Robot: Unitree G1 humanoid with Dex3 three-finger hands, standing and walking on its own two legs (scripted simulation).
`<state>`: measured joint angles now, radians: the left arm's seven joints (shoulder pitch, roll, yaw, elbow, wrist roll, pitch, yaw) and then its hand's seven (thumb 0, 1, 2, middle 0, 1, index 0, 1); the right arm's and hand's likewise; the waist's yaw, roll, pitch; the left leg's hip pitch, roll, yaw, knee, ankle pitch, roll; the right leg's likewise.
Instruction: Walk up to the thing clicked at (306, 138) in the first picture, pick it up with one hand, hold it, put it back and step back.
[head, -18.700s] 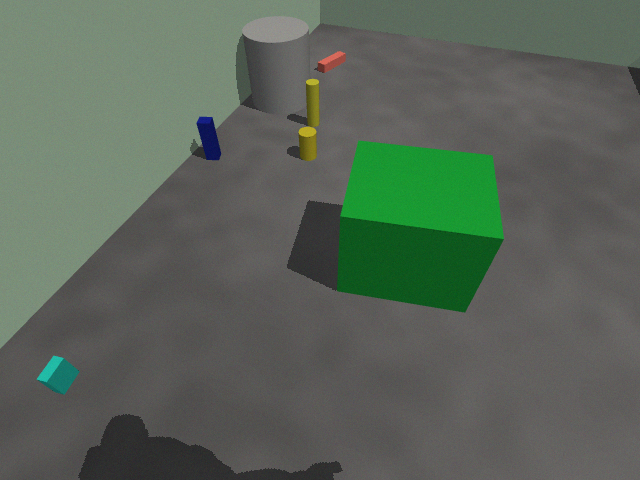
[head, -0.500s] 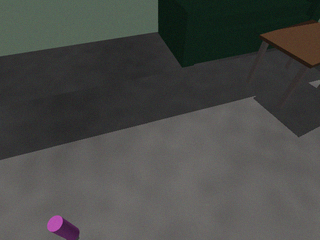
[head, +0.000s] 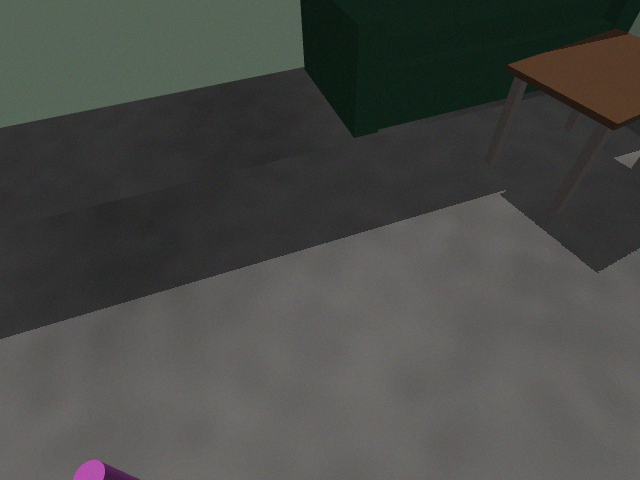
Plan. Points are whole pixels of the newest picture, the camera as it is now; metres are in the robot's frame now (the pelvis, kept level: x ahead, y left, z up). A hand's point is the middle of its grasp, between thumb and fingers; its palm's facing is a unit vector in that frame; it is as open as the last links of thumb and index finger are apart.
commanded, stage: walk up
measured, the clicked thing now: out of the picture -1.52 +0.46 -0.69
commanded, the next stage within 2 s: none
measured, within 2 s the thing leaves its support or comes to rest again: neither
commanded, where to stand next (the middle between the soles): +0.29 +0.04 m, yaw +37 degrees
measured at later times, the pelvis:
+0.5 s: pelvis +0.17 +0.01 -0.01, yaw +17 degrees
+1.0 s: pelvis +0.28 -0.03 -0.01, yaw +31 degrees
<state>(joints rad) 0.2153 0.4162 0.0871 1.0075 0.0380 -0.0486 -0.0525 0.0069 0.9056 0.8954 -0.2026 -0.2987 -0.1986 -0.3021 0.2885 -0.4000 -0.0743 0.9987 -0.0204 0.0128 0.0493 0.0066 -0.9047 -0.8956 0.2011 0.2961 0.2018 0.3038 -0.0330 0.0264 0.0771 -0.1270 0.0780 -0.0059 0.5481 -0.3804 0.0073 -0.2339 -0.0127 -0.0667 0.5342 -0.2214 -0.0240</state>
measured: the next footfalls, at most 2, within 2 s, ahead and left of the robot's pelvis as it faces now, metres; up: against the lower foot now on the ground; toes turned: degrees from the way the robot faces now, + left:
left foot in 0.40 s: +0.24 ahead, +0.13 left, +0.00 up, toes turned +21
right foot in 0.78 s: +0.44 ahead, -0.09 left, +0.00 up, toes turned +21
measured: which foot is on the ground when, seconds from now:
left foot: up 0.00-0.38, down 0.40-0.80, up 0.82-1.00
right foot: down 0.00-0.44, up 0.46-0.76, down 0.78-1.00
